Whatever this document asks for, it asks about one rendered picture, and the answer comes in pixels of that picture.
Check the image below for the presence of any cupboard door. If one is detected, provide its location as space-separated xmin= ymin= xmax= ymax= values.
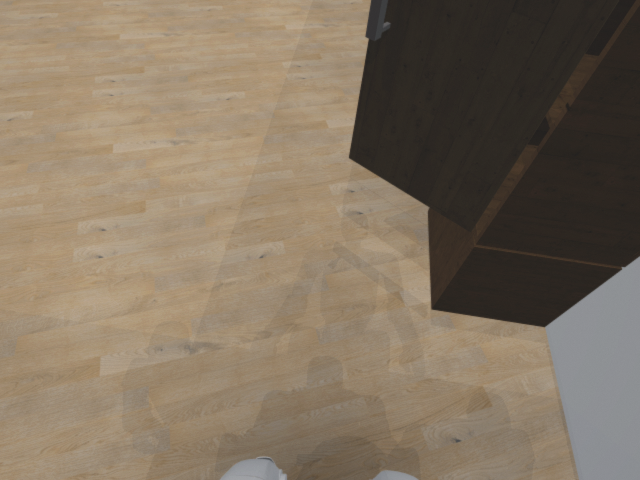
xmin=349 ymin=0 xmax=619 ymax=232

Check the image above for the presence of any handle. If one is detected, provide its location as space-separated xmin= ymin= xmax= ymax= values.
xmin=365 ymin=0 xmax=391 ymax=41

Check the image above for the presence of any robot left thigh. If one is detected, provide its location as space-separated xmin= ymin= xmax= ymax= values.
xmin=220 ymin=459 xmax=287 ymax=480

